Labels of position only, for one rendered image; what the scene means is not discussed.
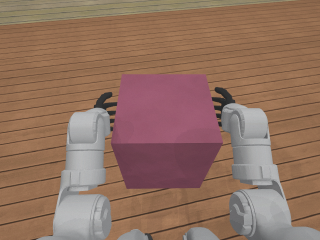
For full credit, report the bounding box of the robot right upper arm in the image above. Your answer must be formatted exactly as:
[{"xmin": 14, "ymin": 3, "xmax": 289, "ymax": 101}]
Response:
[{"xmin": 229, "ymin": 189, "xmax": 320, "ymax": 240}]

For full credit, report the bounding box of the right robot forearm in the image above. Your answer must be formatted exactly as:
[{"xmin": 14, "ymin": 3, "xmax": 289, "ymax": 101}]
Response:
[{"xmin": 221, "ymin": 103, "xmax": 292, "ymax": 223}]

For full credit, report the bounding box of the robot thigh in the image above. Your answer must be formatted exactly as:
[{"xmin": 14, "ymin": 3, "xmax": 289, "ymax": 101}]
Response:
[
  {"xmin": 182, "ymin": 227, "xmax": 220, "ymax": 240},
  {"xmin": 117, "ymin": 230, "xmax": 149, "ymax": 240}
]

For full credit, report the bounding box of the left robot hand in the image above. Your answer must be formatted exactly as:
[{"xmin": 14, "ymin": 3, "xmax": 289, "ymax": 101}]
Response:
[{"xmin": 94, "ymin": 92, "xmax": 118, "ymax": 131}]

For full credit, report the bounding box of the carton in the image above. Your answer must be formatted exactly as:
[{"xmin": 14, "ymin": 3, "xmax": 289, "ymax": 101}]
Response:
[{"xmin": 111, "ymin": 74, "xmax": 223, "ymax": 189}]

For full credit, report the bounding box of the robot left upper arm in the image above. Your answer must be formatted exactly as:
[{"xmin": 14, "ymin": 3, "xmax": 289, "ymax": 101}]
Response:
[{"xmin": 36, "ymin": 194, "xmax": 112, "ymax": 240}]

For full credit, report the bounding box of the right robot hand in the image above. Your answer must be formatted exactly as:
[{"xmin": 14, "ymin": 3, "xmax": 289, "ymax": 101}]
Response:
[{"xmin": 211, "ymin": 87, "xmax": 236, "ymax": 127}]

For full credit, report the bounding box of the right robot thigh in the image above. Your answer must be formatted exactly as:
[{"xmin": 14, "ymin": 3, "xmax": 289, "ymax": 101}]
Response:
[{"xmin": 182, "ymin": 227, "xmax": 220, "ymax": 240}]

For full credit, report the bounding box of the left robot thigh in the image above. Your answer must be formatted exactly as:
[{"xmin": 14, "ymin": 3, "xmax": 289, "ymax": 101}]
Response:
[{"xmin": 117, "ymin": 230, "xmax": 149, "ymax": 240}]

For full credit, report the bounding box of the left robot forearm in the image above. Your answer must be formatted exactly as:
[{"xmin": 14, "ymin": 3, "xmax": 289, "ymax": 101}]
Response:
[{"xmin": 53, "ymin": 108, "xmax": 111, "ymax": 233}]

